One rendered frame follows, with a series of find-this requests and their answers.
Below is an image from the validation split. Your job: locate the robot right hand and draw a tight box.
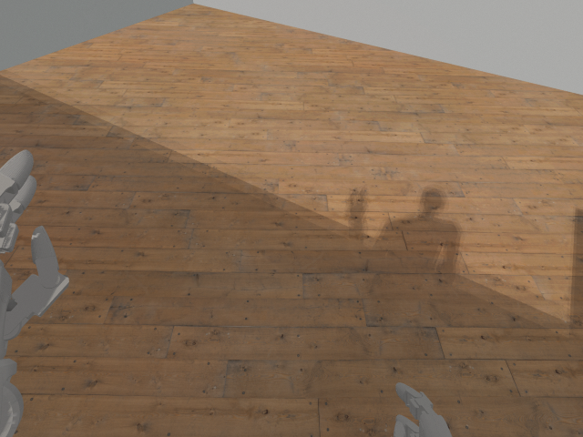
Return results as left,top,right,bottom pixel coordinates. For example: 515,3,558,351
394,382,452,437

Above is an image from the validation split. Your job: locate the robot left hand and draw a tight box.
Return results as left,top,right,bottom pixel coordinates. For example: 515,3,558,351
0,149,69,360

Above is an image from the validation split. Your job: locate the robot left forearm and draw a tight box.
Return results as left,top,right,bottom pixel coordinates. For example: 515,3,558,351
0,359,24,437

